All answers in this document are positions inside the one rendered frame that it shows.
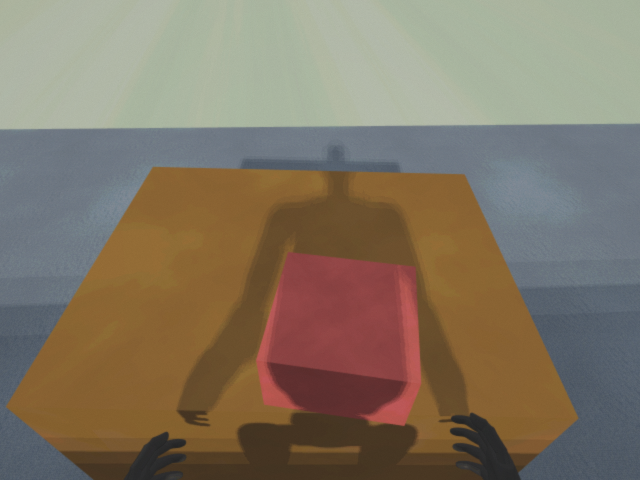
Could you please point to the robot right hand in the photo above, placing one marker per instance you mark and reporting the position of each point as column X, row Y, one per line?
column 497, row 463

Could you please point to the robot left hand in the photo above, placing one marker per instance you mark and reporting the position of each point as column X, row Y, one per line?
column 147, row 462

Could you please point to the pedestal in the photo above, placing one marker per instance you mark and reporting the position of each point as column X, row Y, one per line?
column 164, row 331

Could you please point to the carton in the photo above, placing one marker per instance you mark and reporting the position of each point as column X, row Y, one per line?
column 342, row 338

